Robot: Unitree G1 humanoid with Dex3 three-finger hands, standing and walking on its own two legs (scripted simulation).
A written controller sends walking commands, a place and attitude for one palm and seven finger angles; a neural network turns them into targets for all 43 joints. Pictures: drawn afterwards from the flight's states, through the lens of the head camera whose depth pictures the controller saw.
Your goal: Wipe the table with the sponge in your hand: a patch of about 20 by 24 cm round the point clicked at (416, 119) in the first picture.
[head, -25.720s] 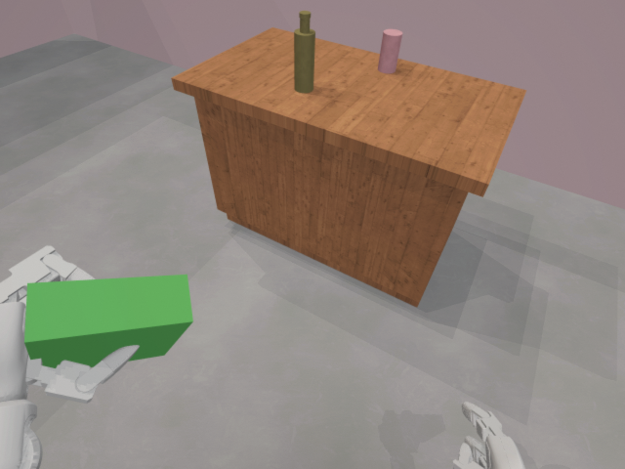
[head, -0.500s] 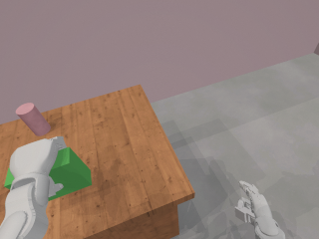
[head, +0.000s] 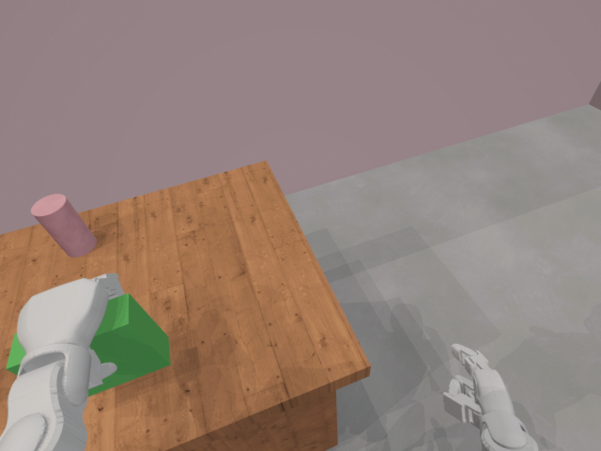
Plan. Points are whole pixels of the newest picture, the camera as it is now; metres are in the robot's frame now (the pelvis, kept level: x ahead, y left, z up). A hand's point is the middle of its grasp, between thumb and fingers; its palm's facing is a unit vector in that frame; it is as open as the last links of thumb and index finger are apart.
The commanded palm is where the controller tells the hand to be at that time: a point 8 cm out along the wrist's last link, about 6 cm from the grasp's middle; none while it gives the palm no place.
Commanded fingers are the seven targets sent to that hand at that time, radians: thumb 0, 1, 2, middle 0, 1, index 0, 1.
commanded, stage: move the sponge above the wiping area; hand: left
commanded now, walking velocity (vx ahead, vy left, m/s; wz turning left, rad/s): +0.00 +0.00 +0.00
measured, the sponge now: (106, 356) +0.20 +0.31 +0.03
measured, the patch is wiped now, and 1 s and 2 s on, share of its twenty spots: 0.00 0.00 0.00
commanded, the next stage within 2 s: lower the sponge onto the table in 1.44 s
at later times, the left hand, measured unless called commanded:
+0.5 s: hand (106, 344) +0.21 +0.29 +0.06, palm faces -0.03 -0.11 -0.99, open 9.0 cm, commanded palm +0.18 +0.29 +0.12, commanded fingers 0.00 0.10 1.30 -1.20 -1.60 -1.20 -1.60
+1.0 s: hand (104, 355) +0.20 +0.30 +0.05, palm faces -0.04 -0.10 -0.99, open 9.0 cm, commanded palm +0.17 +0.29 +0.11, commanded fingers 0.00 0.10 1.30 -1.20 -1.60 -1.20 -1.60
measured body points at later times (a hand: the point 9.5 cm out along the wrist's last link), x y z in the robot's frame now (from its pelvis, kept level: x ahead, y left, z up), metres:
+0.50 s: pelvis +0.00 +0.01 +0.00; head +0.00 -0.03 +0.45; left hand +0.20 +0.29 +0.11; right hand +0.25 -0.19 -0.09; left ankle -0.02 +0.11 -0.74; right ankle -0.01 -0.09 -0.74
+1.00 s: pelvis +0.00 +0.00 +0.00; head +0.00 -0.03 +0.45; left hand +0.19 +0.30 +0.10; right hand +0.24 -0.21 -0.09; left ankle -0.02 +0.11 -0.74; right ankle -0.01 -0.09 -0.74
